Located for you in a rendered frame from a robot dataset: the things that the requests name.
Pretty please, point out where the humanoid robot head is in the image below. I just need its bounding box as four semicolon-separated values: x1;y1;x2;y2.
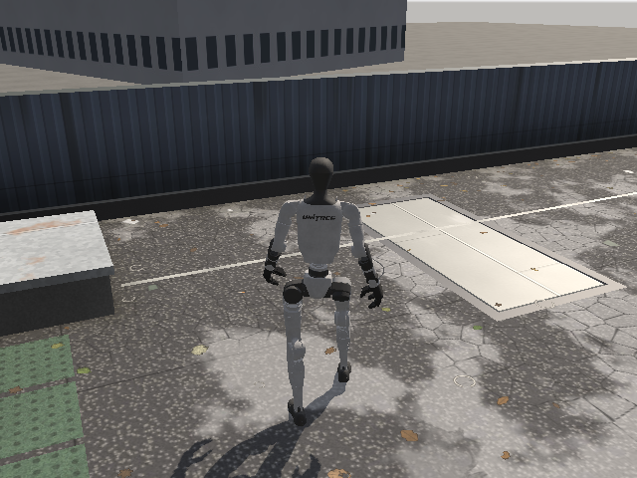
304;157;337;205

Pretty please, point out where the left robot foot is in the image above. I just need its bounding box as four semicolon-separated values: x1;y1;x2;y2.
288;398;307;426

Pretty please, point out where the robot left upper arm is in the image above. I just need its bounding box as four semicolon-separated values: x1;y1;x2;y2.
271;200;300;253

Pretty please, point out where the robot right upper arm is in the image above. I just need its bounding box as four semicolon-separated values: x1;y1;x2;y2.
340;201;367;258

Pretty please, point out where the left robot hand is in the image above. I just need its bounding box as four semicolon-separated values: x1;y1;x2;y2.
263;267;287;286

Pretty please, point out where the left robot forearm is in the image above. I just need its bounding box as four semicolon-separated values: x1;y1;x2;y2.
265;237;282;271

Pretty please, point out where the right robot hand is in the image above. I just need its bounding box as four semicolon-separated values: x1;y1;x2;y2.
360;283;383;309

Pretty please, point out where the right robot forearm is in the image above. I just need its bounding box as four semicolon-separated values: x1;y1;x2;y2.
358;243;380;288

